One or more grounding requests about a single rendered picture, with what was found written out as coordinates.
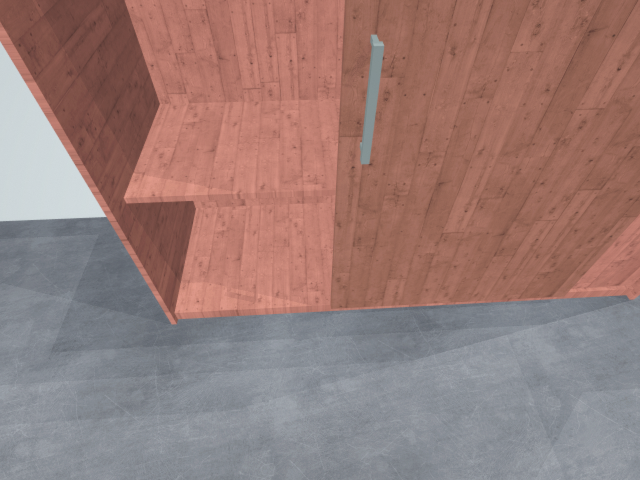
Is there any handle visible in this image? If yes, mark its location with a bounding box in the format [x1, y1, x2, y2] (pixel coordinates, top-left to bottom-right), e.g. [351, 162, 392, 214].
[360, 35, 384, 164]

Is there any wardrobe door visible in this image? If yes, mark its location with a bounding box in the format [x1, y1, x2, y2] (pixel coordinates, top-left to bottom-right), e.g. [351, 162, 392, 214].
[330, 0, 640, 309]
[572, 214, 640, 288]

